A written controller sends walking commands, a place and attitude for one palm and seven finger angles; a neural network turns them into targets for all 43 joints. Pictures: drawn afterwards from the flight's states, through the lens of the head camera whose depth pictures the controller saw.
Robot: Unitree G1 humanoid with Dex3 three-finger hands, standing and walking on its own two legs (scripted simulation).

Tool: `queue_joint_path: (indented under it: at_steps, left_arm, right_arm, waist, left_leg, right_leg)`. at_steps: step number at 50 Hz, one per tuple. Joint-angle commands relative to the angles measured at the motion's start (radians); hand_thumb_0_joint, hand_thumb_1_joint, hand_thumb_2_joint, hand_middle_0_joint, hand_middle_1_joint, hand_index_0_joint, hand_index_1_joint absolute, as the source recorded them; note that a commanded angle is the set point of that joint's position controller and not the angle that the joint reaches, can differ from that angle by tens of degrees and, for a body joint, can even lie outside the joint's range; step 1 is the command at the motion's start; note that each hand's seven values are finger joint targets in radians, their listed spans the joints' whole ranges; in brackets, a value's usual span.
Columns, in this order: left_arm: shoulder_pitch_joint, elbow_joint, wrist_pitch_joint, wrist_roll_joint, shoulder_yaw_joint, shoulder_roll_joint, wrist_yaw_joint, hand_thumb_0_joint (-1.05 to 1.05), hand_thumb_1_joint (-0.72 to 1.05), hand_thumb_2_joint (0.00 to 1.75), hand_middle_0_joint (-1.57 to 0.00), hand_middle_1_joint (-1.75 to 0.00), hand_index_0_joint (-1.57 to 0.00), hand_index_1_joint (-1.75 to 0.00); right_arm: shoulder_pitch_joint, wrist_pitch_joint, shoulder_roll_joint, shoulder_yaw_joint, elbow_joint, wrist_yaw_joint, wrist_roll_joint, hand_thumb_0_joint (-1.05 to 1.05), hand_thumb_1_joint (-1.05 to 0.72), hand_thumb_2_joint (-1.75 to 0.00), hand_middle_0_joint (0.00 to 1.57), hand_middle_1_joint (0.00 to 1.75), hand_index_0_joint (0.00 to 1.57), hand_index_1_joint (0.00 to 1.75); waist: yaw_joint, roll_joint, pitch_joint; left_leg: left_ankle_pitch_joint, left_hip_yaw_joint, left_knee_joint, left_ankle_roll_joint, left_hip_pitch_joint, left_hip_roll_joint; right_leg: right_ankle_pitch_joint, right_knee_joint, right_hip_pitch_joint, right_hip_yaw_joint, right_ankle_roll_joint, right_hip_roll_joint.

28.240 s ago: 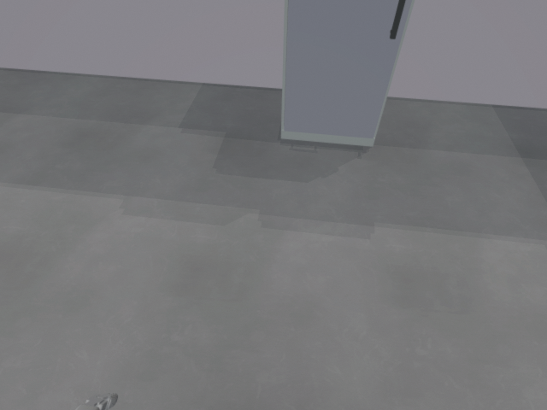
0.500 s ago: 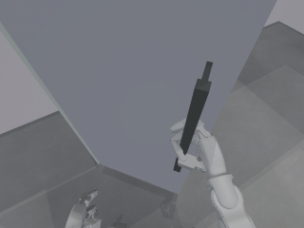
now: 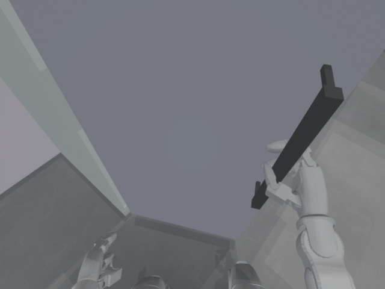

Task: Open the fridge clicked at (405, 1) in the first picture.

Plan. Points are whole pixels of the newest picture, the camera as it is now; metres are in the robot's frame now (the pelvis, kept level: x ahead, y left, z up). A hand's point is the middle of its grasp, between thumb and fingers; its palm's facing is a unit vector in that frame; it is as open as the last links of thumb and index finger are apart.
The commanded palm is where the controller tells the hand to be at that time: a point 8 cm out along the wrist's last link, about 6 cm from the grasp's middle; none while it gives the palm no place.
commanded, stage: stop walking and hold the door back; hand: right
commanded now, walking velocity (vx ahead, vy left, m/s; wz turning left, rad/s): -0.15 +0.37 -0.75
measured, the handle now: (280, 157) +0.35 -0.14 +0.10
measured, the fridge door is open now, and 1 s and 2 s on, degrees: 63 64 68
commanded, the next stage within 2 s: loosen the grip on the handle in 1.40 s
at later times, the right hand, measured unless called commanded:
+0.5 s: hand (262, 204) +0.25 -0.09 +0.09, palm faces +0.20 +0.96 -0.21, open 5.7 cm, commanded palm +0.25 -0.17 +0.08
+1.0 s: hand (267, 183) +0.29 -0.10 +0.09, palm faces +0.13 +0.98 -0.11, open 5.6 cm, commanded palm +0.25 -0.17 +0.08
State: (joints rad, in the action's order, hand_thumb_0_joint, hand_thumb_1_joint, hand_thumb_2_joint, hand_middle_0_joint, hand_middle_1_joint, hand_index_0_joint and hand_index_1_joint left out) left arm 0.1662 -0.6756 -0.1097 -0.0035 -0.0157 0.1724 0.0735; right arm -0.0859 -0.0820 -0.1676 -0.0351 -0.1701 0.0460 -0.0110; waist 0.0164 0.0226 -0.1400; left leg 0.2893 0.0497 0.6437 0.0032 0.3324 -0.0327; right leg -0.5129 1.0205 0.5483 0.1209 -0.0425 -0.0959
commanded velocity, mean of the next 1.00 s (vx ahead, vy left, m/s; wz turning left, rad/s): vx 0.11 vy -0.08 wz -0.06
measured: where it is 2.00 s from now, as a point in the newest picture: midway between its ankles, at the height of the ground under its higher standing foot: outside the picture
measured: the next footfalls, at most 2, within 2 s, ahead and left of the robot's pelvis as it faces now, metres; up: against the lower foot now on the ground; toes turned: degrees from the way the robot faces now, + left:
right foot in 0.26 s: -0.05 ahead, +0.00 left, +0.00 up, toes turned -17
left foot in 0.46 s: -0.03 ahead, +0.16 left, +0.00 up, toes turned -8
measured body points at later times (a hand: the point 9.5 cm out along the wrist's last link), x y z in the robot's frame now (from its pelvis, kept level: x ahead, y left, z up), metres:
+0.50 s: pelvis -0.09 +0.11 +0.00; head -0.08 +0.11 +0.45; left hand +0.14 +0.27 -0.09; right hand +0.24 -0.14 +0.11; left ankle -0.02 +0.20 -0.72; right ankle -0.09 +0.01 -0.71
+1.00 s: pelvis -0.10 +0.06 +0.00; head -0.06 +0.06 +0.45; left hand +0.00 +0.31 -0.12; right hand +0.28 -0.16 +0.10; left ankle -0.05 +0.18 -0.72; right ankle -0.12 -0.05 -0.72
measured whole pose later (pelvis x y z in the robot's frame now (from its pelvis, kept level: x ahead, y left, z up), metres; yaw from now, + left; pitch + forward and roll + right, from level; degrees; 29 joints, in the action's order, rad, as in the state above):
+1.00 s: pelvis -0.10 +0.06 +0.00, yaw -12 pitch -1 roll +1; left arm 0.33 -0.74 -0.05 0.02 0.00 0.23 0.08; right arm 0.56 -0.20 -0.16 0.06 0.70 0.02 0.04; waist 0.09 0.01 -0.09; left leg 0.26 0.04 0.60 0.00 0.30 -0.01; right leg -0.35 0.66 0.29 -0.11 -0.01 -0.08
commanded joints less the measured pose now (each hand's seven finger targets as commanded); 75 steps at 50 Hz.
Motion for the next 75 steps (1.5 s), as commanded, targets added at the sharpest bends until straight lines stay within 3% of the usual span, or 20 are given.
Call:
queue_joint_path:
  at_steps: [1,12,16,18,21,23,25,38,42,43,46,48,51,54,58,61,67,73,74,75]
  left_arm:
    - [-0.108,0.163,-0.061,-0.015,-0.024,0.048,0.032,0.0,0.9,0.9,-0.2,-0.3,-0.2,-0.3]
    - [-0.031,0.194,0.01,0.0,0.017,0.117,0.041,0.0,0.9,0.9,-0.2,-0.3,-0.2,-0.3]
    - [-0.094,0.166,0.059,0.008,0.033,0.156,0.032,0.0,0.9,0.9,-0.2,-0.3,-0.2,-0.3]
    - [-0.057,0.142,0.076,0.02,0.014,0.162,0.035,0.0,0.9,0.9,-0.2,-0.3,-0.2,-0.3]
    - [-0.03,0.145,0.085,0.032,0.009,0.183,0.037,0.0,0.9,0.9,-0.2,-0.3,-0.2,-0.3]
    - [0.019,0.13,0.085,0.026,-0.007,0.18,0.046,0.0,0.9,0.9,-0.2,-0.3,-0.2,-0.3]
    - [0.021,0.104,0.061,0.021,-0.016,0.178,0.05,0.0,0.9,0.9,-0.2,-0.3,-0.2,-0.3]
    - [0.083,0.056,-0.011,0.011,-0.018,0.174,0.039,0.0,0.9,0.9,-0.2,-0.3,-0.2,-0.3]
    - [0.058,0.111,0.002,0.028,-0.033,0.201,0.012,0.0,0.9,0.9,-0.2,-0.3,-0.2,-0.3]
    - [0.02,0.12,0.002,0.026,-0.011,0.164,0.014,0.0,0.9,0.9,-0.2,-0.3,-0.2,-0.3]
    - [0.087,0.077,0.011,0.019,-0.028,0.214,0.017,0.0,0.9,0.9,-0.2,-0.3,-0.2,-0.3]
    - [0.091,0.092,0.008,0.025,-0.032,0.196,0.017,0.0,0.9,0.9,-0.2,-0.3,-0.2,-0.3]
    - [0.088,0.079,0.018,0.025,-0.03,0.19,0.021,0.0,0.9,0.9,-0.2,-0.3,-0.2,-0.3]
    - [0.065,0.078,0.019,0.01,-0.004,0.165,0.037,0.0,0.9,0.9,-0.2,-0.3,-0.2,-0.3]
    - [0.009,0.118,0.03,0.006,0.001,0.176,0.018,0.0,0.9,0.9,-0.2,-0.3,-0.2,-0.3]
    - [0.016,0.127,0.029,-0.004,0.0,0.167,-0.003,0.0,0.9,0.9,-0.2,-0.3,-0.2,-0.3]
    - [0.019,0.141,0.049,0.013,-0.001,0.162,0.014,0.0,0.9,0.9,-0.2,-0.3,-0.2,-0.3]
    - [-0.001,0.131,0.068,0.015,0.006,0.163,0.032,0.0,0.9,0.9,-0.2,-0.3,-0.2,-0.3]
    - [0.004,0.128,0.072,0.015,0.004,0.165,0.034,0.0,0.9,0.9,-0.2,-0.3,-0.2,-0.3]
    - [0.006,0.187,0.041,-0.01,-0.088,0.167,-0.005,0.0,0.9,0.9,-0.2,-0.3,-0.2,-0.3]
  right_arm:
    - [0.134,-0.099,-0.12,0.102,-0.259,0.005,0.004,0.0,-0.9,-0.9,0.45,1.4,0.45,1.4]
    - [0.507,-0.055,-0.121,0.058,0.006,0.076,0.029,0.0,-0.9,-0.9,0.45,1.4,0.45,1.4]
    - [0.762,-0.061,-0.152,0.059,0.277,0.092,0.031,0.0,-0.9,-0.9,0.45,1.4,0.45,1.4]
    - [0.892,-0.049,-0.236,0.13,0.376,0.092,0.024,0.0,-0.9,-0.9,0.45,1.4,0.45,1.4]
    - [0.964,-0.032,-0.105,0.029,0.603,0.049,0.044,0.0,-0.9,-0.9,0.45,1.4,0.45,1.4]
    - [1.017,-0.035,-0.12,0.045,0.74,0.04,0.056,0.0,-0.9,-0.9,0.45,1.4,0.45,1.4]
    - [1.084,-0.056,-0.236,0.13,0.763,0.036,0.053,0.0,-0.9,-0.9,0.45,1.4,0.45,1.4]
    - [1.098,-0.158,-0.261,0.232,0.842,0.014,0.048,0.0,-0.9,-0.9,0.45,1.4,0.45,1.4]
    - [1.013,-0.179,-0.086,0.115,0.742,-0.023,0.078,0.0,-0.9,-0.9,0.45,1.4,0.45,1.4]
    - [1.028,-0.179,-0.058,0.084,0.706,-0.031,0.082,0.0,-0.9,-0.9,0.45,1.4,0.45,1.4]
    - [1.017,-0.183,-0.171,0.156,0.693,-0.012,0.046,0.0,-0.9,-0.9,0.45,1.4,0.45,1.4]
    - [0.943,-0.167,-0.177,0.141,0.676,-0.008,0.031,0.0,-0.9,-0.9,0.45,1.4,0.45,1.4]
    - [0.941,-0.141,-0.216,0.179,0.671,0.001,0.044,0.0,-0.9,-0.9,0.45,1.4,0.45,1.4]
    - [0.904,-0.152,-0.164,0.148,0.617,0.0,0.043,0.0,-0.9,-0.9,0.45,1.4,0.45,1.4]
    - [0.861,-0.178,-0.036,0.028,0.556,-0.016,0.046,0.0,-0.9,-0.9,0.45,1.4,0.45,1.4]
    - [0.829,-0.186,-0.012,0.007,0.498,-0.016,0.03,0.0,-0.9,-0.9,0.45,1.4,0.45,1.4]
    - [0.813,-0.155,-0.035,-0.011,0.455,-0.007,0.037,0.0,-0.9,-0.9,0.45,1.4,0.45,1.4]
    - [0.839,-0.137,-0.008,-0.048,0.511,-0.002,0.046,0.0,-0.9,-0.9,0.45,1.4,0.45,1.4]
    - [0.829,-0.135,-0.042,-0.007,0.545,0.006,0.046,0.0,-0.9,-0.9,0.45,1.4,0.45,1.4]
    - [1.37,-0.172,-0.5,0.366,0.243,0.013,-0.075,0.0,-0.9,-0.9,0.45,1.4,0.45,1.4]
  waist:
    - [-0.025,-0.214,0.269]
    - [-0.021,-0.095,0.453]
    - [-0.017,0.317,0.275]
    - [-0.009,0.156,0.226]
    - [-0.045,-0.009,0.241]
    - [-0.032,-0.226,0.197]
    - [-0.046,-0.317,0.259]
    - [0.003,-0.226,0.348]
    - [-0.016,0.11,0.364]
    - [-0.006,0.226,0.306]
    - [-0.018,0.047,0.35]
    - [0.01,-0.115,0.4]
    - [-0.016,-0.282,0.354]
    - [0.008,-0.212,0.406]
    - [-0.003,0.15,0.39]
    - [-0.011,0.067,0.369]
    - [0.013,-0.101,0.459]
    - [0.011,-0.025,0.432]
    - [0.004,-0.038,0.419]
    - [-0.055,-0.238,0.297]
  left_leg:
    - [-0.548,-0.072,-0.202,0.239,-0.216,-0.273]
    - [-0.539,-0.199,-0.22,0.051,-0.359,-0.31]
    - [0.133,-0.013,0.065,-0.064,-0.057,-0.047]
    - [0.149,-0.023,0.21,-0.029,0.009,-0.009]
    - [0.155,-0.005,-0.076,-0.017,-0.188,0.014]
    - [0.431,-0.364,-0.354,0.103,-0.16,-0.167]
    - [0.384,-0.655,-0.476,0.185,-0.208,-0.358]
    - [0.078,-0.132,-0.254,0.072,-0.157,-0.16]
    - [0.156,0.016,0.105,-0.025,-0.032,0.051]
    - [0.19,0.01,0.174,-0.028,-0.005,0.05]
    - [-0.064,-0.007,-0.116,-0.008,-0.178,0.006]
    - [-0.449,-0.226,-0.172,0.064,-0.362,-0.178]
    - [-0.589,-0.319,-0.213,0.155,-0.361,-0.281]
    - [-0.66,-0.146,-0.097,0.084,-0.345,-0.194]
    - [-0.113,-0.005,0.028,-0.029,-0.073,0.001]
    - [0.043,-0.009,-0.035,-0.012,-0.02,0.011]
    - [-0.64,-0.11,-0.105,0.032,-0.263,-0.11]
    - [-0.44,-0.052,-0.11,-0.002,-0.177,-0.062]
    - [-0.399,-0.059,-0.122,-0.003,-0.175,-0.058]
    - [-0.529,-0.169,-0.25,-0.015,-0.135,-0.049]
  right_leg:
    - [-0.093,0.32,0.038,-0.194,-0.014,0.055]
    - [0.151,-0.595,-0.327,-0.184,0.066,0.089]
    - [0.014,-0.791,-0.272,0.213,0.256,-0.226]
    - [-0.097,-0.781,-0.228,0.247,0.277,-0.239]
    - [-0.151,-0.588,-0.127,0.008,0.176,-0.084]
    - [-0.124,-0.261,-0.021,-0.158,0.086,0.102]
    - [-0.024,0.04,0.041,-0.101,0.042,0.11]
    - [0.244,-0.548,-0.379,-0.282,0.034,0.102]
    - [0.26,-0.707,-0.387,0.119,0.2,-0.216]
    - [0.234,-0.743,-0.338,0.151,0.246,-0.24]
    - [0.567,-0.474,-0.347,-0.056,0.16,-0.153]
    - [0.396,-0.343,-0.202,-0.205,0.039,-0.005]
    - [0.042,-0.228,-0.1,-0.129,0.016,0.045]
    - [0.295,-0.501,-0.271,-0.15,0.026,0.045]
    - [0.79,-0.6,-0.458,0.052,0.139,-0.144]
    - [0.941,-0.554,-0.53,0.049,0.166,-0.183]
    - [0.711,-0.447,-0.399,-0.142,0.041,-0.039]
    - [0.724,-0.511,-0.444,-0.107,0.065,-0.068]
    - [0.687,-0.518,-0.425,-0.098,0.072,-0.074]
    - [0.563,-0.455,-0.394,-0.144,0.091,-0.029]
